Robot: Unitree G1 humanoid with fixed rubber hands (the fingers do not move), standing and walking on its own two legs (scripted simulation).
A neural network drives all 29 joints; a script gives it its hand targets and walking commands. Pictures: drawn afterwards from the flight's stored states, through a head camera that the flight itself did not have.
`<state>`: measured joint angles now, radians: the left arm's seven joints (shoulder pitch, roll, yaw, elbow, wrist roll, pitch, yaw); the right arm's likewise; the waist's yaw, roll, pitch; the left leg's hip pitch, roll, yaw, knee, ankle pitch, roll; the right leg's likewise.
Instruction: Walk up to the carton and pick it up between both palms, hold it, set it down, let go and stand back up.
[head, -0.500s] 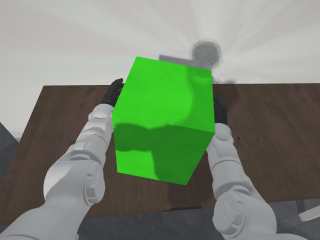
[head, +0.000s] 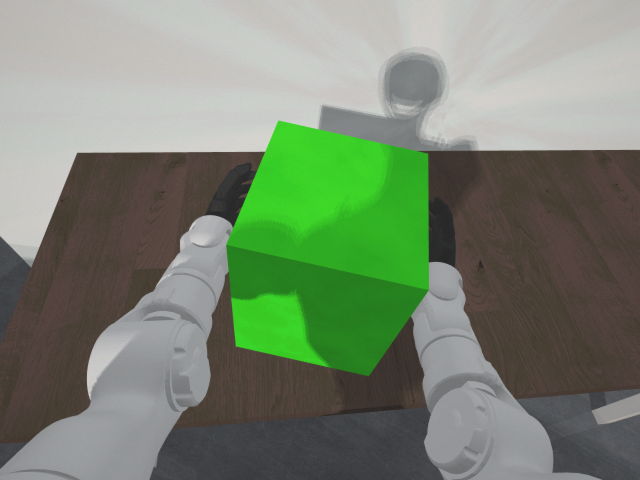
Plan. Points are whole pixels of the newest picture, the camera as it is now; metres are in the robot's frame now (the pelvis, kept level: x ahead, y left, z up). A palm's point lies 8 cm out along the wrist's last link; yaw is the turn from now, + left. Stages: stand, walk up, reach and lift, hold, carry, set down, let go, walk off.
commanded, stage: set down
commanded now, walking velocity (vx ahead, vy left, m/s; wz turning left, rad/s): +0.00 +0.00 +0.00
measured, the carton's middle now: (326, 255) +0.39 -0.04 +0.02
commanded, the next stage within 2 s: none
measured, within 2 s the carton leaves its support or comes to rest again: rests again in 0.92 s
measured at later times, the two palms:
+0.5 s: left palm (219, 225) +0.44 +0.10 +0.04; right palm (431, 271) +0.35 -0.18 +0.02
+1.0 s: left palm (211, 250) +0.40 +0.11 +0.04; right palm (440, 291) +0.31 -0.18 +0.03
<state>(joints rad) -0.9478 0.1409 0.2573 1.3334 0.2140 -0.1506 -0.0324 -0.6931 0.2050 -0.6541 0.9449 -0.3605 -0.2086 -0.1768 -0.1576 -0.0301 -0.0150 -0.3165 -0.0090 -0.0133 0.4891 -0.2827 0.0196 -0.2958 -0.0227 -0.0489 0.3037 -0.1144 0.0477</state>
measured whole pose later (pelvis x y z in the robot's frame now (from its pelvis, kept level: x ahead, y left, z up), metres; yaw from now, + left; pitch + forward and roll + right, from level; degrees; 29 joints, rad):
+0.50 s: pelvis -0.01 +0.01 -0.01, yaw +0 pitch +13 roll -3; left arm -0.95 0.16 0.15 1.33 0.00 -0.13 0.01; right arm -0.69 0.10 -0.39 1.09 -0.09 -0.30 -0.28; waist -0.16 0.02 -0.08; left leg -0.49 -0.01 -0.01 0.54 -0.28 0.02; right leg -0.45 -0.02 -0.05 0.33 -0.10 0.05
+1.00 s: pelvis -0.05 +0.00 -0.01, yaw +0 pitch +11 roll -3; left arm -0.91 0.19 0.11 1.28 -0.11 -0.07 0.01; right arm -0.69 0.09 -0.25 1.04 -0.01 -0.18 -0.35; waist -0.16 0.02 -0.11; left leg -0.55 -0.01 -0.01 0.61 -0.26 0.02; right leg -0.52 -0.02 -0.05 0.41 -0.08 0.05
